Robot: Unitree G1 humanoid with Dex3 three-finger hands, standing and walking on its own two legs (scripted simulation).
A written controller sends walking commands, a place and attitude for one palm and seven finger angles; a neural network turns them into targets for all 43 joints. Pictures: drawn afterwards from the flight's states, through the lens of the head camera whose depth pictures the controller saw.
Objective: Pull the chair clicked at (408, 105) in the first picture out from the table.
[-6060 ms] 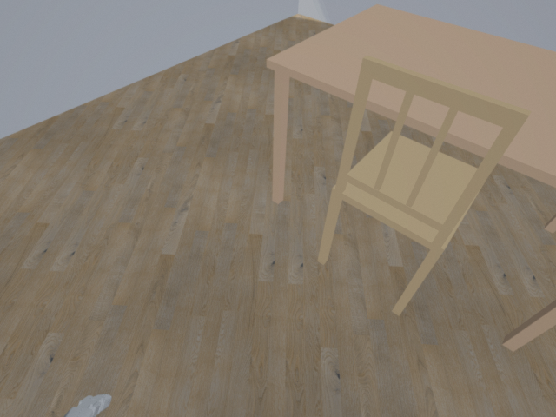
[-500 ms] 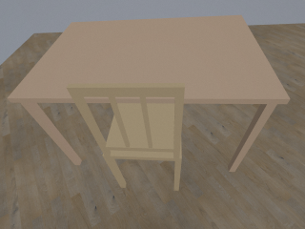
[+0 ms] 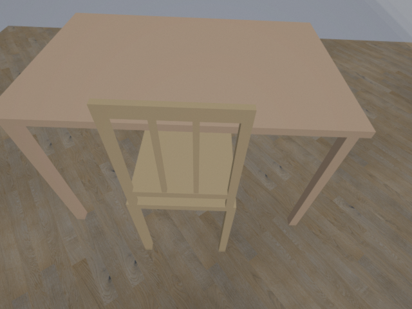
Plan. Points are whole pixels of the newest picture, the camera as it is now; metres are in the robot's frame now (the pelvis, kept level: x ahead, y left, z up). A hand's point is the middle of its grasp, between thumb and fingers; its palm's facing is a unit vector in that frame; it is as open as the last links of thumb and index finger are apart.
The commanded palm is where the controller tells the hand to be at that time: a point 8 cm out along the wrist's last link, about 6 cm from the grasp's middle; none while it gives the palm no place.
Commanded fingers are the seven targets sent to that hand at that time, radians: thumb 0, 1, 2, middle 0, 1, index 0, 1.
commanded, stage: look again from close up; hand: left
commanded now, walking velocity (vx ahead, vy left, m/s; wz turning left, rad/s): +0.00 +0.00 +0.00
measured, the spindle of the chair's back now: (159, 160) +0.50 +0.15 -0.07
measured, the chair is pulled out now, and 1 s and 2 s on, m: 0.00 0.00 0.00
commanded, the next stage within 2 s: shuffle to correct the standing spot in 0.86 s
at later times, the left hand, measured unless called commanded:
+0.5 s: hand out of the picture -0.01 +0.23 -0.18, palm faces +0.00 -0.99 -0.16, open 7.4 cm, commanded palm none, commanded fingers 0.00 0.90 0.90 -0.20 -0.30 -0.20 -0.30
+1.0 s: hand out of the picture -0.03 +0.22 -0.18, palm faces +0.00 -0.99 -0.15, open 7.4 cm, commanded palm none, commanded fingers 0.00 0.90 0.90 -0.20 -0.30 -0.20 -0.30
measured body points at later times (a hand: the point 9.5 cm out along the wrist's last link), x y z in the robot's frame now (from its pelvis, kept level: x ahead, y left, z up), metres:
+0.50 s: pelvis -0.01 +0.06 +0.00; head +0.01 +0.07 +0.45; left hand -0.01 +0.28 -0.16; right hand -0.03 -0.15 -0.15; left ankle -0.02 +0.09 -0.73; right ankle -0.04 -0.08 -0.73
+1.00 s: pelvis +0.00 +0.06 +0.00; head +0.01 +0.07 +0.45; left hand -0.03 +0.27 -0.16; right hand -0.02 -0.15 -0.15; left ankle -0.02 +0.09 -0.73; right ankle -0.04 -0.08 -0.73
